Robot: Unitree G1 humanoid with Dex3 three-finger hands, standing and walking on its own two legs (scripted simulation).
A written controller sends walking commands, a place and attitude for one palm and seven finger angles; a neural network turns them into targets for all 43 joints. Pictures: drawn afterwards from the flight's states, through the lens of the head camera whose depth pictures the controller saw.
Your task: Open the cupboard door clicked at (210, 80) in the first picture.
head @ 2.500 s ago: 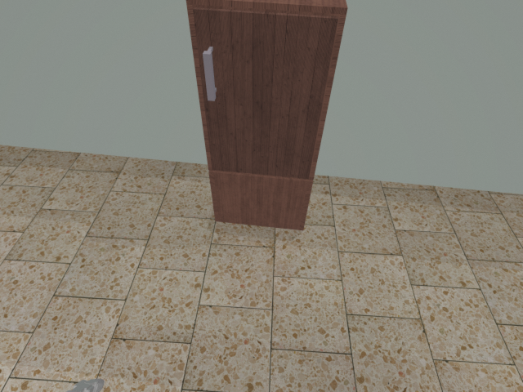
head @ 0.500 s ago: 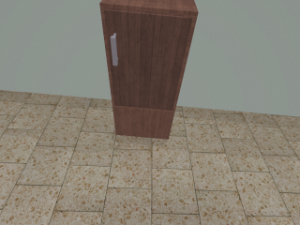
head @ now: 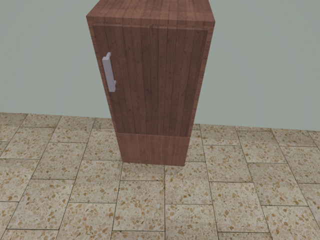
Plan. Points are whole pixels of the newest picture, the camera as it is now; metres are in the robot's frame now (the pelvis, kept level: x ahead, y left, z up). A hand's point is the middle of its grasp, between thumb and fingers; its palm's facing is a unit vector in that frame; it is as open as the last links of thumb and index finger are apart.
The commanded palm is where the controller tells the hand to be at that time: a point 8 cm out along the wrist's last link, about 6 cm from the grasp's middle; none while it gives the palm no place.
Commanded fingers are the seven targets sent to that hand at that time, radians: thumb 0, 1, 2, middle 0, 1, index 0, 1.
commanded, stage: take the last steps up to it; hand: left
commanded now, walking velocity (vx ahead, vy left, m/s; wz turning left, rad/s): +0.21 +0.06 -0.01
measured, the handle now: (110, 72) +0.70 +0.22 +0.03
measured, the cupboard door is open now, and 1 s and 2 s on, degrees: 0 0 0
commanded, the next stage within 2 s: come to a stop and stand still in 0.16 s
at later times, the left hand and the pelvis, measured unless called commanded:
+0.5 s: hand out of the picture +0.10 +0.24 -0.18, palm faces +0.02 -0.99 -0.15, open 7.4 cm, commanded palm none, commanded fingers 0.00 0.90 0.90 -0.20 -0.30 -0.20 -0.30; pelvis +0.12 +0.07 +0.01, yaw -3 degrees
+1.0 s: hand out of the picture +0.12 +0.18 -0.14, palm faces -0.02 -0.97 -0.26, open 7.3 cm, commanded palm none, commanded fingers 0.00 0.90 0.90 -0.20 -0.30 -0.20 -0.30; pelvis +0.09 +0.00 +0.02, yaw -4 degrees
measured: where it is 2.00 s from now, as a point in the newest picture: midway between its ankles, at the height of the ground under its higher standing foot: outside the picture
